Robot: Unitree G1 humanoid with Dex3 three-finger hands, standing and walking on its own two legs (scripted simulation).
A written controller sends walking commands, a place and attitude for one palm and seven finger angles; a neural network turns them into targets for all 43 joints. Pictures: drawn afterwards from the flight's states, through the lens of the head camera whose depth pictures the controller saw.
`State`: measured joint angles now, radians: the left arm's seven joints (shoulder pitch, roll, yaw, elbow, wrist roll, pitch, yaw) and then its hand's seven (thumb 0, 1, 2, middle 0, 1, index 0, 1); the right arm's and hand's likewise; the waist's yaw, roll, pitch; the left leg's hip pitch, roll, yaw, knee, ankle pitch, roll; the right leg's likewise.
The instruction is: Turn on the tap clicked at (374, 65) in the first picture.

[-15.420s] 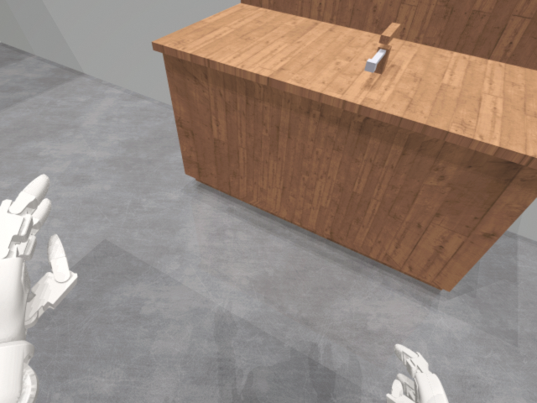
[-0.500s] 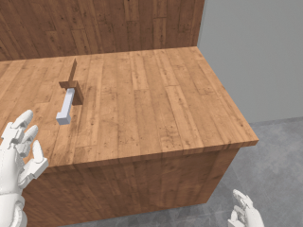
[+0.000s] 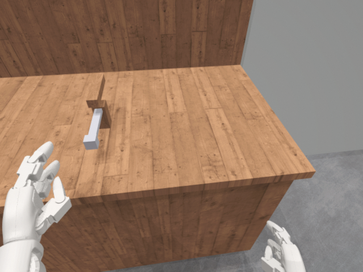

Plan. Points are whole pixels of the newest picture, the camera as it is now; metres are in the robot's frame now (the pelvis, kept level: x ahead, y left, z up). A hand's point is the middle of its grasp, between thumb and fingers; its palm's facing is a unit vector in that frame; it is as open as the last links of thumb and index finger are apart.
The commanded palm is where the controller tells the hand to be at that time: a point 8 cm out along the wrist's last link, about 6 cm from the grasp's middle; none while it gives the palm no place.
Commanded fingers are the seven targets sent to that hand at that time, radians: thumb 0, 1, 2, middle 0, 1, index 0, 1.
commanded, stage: turn the palm inward beside the body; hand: left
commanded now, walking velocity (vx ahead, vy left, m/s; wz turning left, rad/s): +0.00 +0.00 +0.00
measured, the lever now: (91, 142) +0.36 +0.29 +0.09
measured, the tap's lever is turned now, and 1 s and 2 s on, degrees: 0 0 0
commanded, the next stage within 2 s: reach beside the lever's end, fingers flat in 0.68 s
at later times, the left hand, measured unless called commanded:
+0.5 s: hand (85, 211) +0.17 +0.19 +0.14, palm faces +0.45 -0.88 -0.14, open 7.4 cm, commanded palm +0.12 +0.24 +0.15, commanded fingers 0.00 0.90 0.90 -0.20 -0.30 -0.20 -0.30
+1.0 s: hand (86, 201) +0.19 +0.20 +0.13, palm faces +0.45 -0.88 -0.14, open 7.4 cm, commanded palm +0.15 +0.25 +0.14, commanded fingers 0.00 0.90 0.90 -0.20 -0.30 -0.20 -0.30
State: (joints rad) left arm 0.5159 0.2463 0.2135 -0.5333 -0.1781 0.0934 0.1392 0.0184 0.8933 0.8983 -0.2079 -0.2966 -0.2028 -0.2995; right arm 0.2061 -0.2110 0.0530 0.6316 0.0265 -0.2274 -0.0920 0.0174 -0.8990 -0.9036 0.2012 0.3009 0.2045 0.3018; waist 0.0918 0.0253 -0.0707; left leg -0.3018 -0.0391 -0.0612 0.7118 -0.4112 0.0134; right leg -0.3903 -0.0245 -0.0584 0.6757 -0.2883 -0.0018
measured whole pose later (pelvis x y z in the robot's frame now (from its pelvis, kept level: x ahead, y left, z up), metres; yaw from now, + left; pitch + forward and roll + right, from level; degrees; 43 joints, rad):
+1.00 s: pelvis +0.01 -0.03 +0.00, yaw +1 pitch +2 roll +0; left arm 0.54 0.22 0.22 -0.49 -0.23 0.08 0.14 0.02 0.89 0.90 -0.21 -0.30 -0.20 -0.30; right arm 0.22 -0.24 0.03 0.64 0.03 -0.26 -0.10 0.02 -0.90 -0.90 0.20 0.30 0.20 0.30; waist 0.08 0.06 -0.08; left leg -0.31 -0.01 -0.10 0.70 -0.42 -0.02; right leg -0.40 0.00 -0.10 0.69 -0.32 -0.04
